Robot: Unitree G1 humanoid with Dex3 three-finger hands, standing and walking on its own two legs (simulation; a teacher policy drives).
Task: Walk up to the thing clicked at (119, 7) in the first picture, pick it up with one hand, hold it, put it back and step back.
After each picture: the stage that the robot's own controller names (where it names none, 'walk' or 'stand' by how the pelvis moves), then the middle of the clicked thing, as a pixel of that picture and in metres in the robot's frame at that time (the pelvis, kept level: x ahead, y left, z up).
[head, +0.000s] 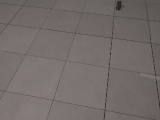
stand; (118, 5) +2.09 -0.50 -0.72
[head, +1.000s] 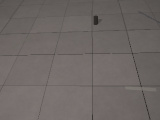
walk; (95, 20) +1.99 -0.02 -0.69
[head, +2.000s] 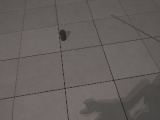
walk; (62, 35) +1.37 +0.30 -0.71
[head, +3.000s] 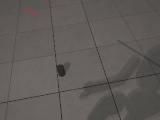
walk; (61, 70) +0.89 +0.26 -0.71
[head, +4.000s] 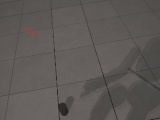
walk; (63, 109) +0.54 +0.24 -0.71
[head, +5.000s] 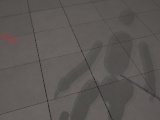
stand; out of the picture +0.38 +0.18 -0.69
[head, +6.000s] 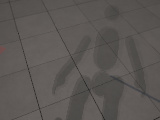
stand; out of the picture +0.34 +0.21 -0.72
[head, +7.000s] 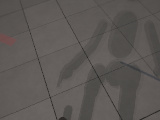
stand; out of the picture +0.35 +0.24 -0.70
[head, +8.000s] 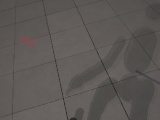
stand; out of the picture +0.41 +0.19 -0.69
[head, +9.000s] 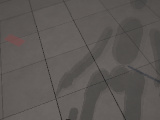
stand; out of the picture +0.35 +0.21 -0.69
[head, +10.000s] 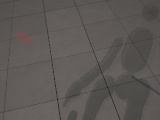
stand; out of the picture +0.37 +0.20 -0.71
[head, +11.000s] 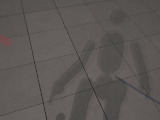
stand; out of the picture +0.37 +0.18 -0.71
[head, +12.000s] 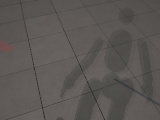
stand; out of the picture +0.36 +0.22 -0.72
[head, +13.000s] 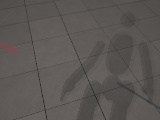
stand; out of the picture +0.35 +0.21 -0.73
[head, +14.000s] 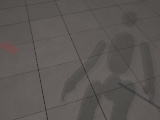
stand; out of the picture +0.35 +0.20 -0.73
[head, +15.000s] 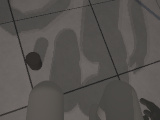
go down; (34, 61) +0.43 +0.20 -0.36
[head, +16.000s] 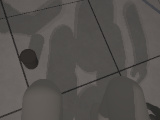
go down; (29, 59) +0.44 +0.21 -0.31
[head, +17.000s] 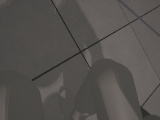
close in; out of the picture +0.44 +0.25 -0.23
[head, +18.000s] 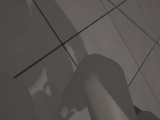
close; out of the picture +0.43 +0.27 -0.23
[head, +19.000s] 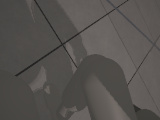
lift; out of the picture +0.42 +0.26 -0.23
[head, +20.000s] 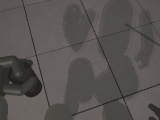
lift; (27, 81) +0.33 +0.19 -0.03
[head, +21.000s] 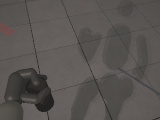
hold; (41, 94) +0.31 +0.16 -0.02
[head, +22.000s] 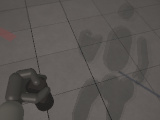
hold; (40, 94) +0.31 +0.16 -0.02
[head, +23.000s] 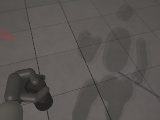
hold; (39, 94) +0.32 +0.17 -0.02
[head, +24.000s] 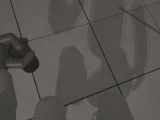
crouch; (25, 58) +0.43 +0.19 -0.10
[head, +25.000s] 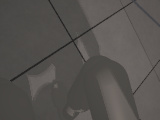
lower; out of the picture +0.44 +0.26 -0.24
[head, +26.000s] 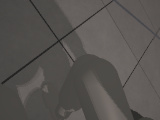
lower; out of the picture +0.44 +0.28 -0.23
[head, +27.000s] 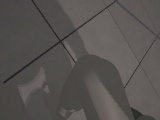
lower; out of the picture +0.44 +0.28 -0.23
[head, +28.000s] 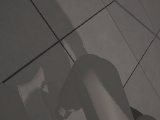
lower; out of the picture +0.44 +0.28 -0.23
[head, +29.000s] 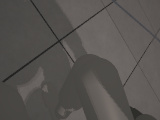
lower; out of the picture +0.44 +0.28 -0.23
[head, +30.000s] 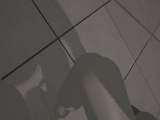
withdraw; out of the picture +0.43 +0.27 -0.23
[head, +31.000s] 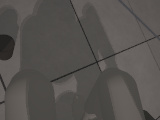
stand; (4, 48) +0.44 +0.24 -0.26
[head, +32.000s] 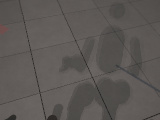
stand; out of the picture +0.38 +0.18 -0.63
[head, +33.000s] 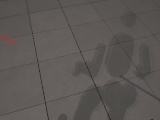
stand; out of the picture +0.37 +0.19 -0.67
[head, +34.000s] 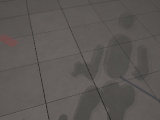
stand; out of the picture +0.37 +0.18 -0.67
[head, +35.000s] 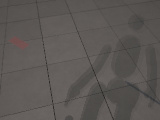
stand; out of the picture +0.39 +0.17 -0.72
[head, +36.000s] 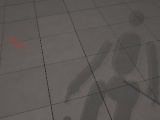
stand; out of the picture +0.37 +0.18 -0.73
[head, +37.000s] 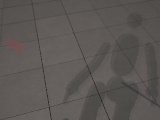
walk; out of the picture +0.37 +0.19 -0.73
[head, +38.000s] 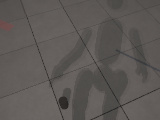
walk; (63, 103) +0.49 +0.18 -0.70
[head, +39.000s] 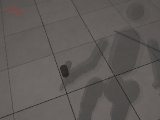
walk; (64, 71) +0.79 +0.23 -0.71
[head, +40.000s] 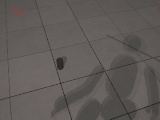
stand; (60, 63) +1.01 +0.23 -0.71
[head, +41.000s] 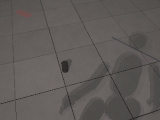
stand; (65, 66) +0.99 +0.19 -0.72
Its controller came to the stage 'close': yes
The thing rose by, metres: 0.69
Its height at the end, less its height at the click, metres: +0.00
